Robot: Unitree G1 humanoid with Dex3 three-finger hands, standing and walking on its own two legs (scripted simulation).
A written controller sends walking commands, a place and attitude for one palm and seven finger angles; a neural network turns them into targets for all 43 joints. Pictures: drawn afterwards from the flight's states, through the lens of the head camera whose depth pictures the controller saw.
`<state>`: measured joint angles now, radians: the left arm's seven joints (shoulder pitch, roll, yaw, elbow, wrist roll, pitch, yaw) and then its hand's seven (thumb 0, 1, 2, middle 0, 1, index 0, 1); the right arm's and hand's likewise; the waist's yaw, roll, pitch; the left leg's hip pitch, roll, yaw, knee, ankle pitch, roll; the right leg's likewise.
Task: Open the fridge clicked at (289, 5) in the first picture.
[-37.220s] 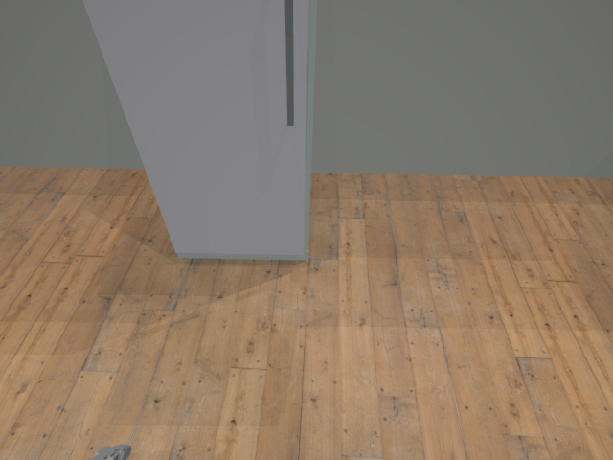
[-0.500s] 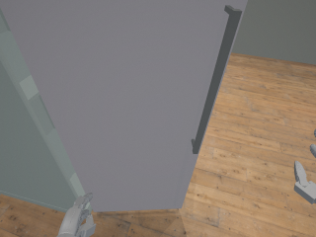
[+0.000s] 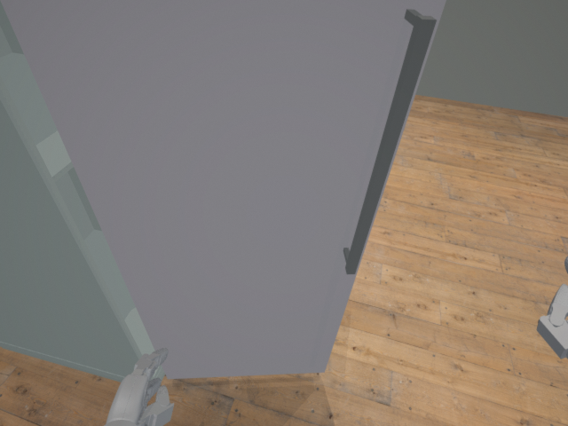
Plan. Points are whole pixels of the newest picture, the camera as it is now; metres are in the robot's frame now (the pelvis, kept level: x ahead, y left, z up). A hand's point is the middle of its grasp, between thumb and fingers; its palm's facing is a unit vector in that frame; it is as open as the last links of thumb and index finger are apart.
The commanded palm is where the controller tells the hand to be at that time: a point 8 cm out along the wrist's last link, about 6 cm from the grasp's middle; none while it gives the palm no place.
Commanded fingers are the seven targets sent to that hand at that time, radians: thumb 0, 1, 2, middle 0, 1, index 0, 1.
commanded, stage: step back with the hand held close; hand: right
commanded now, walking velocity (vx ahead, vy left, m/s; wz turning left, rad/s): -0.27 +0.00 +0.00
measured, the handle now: (374, 173) +0.45 -0.15 +0.16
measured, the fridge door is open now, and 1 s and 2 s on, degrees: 73 73 73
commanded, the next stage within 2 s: stop stepping back and stand still in 1.20 s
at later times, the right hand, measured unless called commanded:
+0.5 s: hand out of the picture +0.14 -0.29 +0.16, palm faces +0.43 +0.78 -0.46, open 7.4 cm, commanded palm +0.08 -0.32 +0.17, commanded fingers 0.00 -0.90 -0.90 0.20 0.30 0.20 0.30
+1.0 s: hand out of the picture +0.07 -0.30 +0.18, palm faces +0.46 +0.79 -0.41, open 7.4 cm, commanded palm +0.01 -0.33 +0.17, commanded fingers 0.00 -0.90 -0.90 0.20 0.30 0.20 0.30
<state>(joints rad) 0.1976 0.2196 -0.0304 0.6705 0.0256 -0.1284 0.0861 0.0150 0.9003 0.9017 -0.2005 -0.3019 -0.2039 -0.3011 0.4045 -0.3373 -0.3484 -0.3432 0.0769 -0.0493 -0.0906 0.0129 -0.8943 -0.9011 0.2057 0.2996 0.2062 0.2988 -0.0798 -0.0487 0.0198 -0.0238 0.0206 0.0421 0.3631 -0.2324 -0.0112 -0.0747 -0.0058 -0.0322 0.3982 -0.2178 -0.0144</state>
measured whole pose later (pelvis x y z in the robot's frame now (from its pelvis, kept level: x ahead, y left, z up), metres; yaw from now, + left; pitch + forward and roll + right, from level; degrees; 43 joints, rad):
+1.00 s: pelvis -0.13 -0.03 +0.00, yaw +0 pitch +3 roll +5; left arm 0.24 0.15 0.00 0.63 0.03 -0.16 0.05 0.02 0.90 0.90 -0.20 -0.30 -0.20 -0.30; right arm 0.52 -0.42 -0.46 -0.56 0.05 -0.25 -0.16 0.01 -0.89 -0.90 0.20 0.30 0.21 0.30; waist -0.02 0.00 -0.04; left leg -0.21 -0.07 0.03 0.68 -0.50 0.01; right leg -0.44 -0.03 0.00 0.38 -0.01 -0.05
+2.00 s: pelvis -0.27 -0.04 -0.02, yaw +0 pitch -1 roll +1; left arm 0.25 0.20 -0.01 0.66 0.02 -0.13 0.06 0.01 0.90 0.90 -0.20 -0.30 -0.21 -0.30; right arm 0.52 -0.39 -0.41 -0.44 0.04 -0.22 -0.14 0.01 -0.89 -0.90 0.21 0.30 0.21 0.30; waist -0.01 -0.02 -0.03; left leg -0.30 0.00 0.06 0.59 -0.27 0.01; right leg -0.28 -0.04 0.00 0.67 -0.38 -0.02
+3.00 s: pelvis -0.30 -0.05 +0.00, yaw -4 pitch -1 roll +0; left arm 0.25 0.22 0.03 1.10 0.03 0.01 0.02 0.01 0.90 0.90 -0.20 -0.30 -0.20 -0.30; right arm 0.21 -0.23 -0.01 1.12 -0.02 0.01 -0.01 0.00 -0.91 -0.90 0.20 0.30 0.20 0.30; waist 0.01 -0.01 0.03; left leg -0.22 0.01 0.00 0.42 -0.18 -0.01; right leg -0.22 0.02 -0.03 0.43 -0.20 -0.04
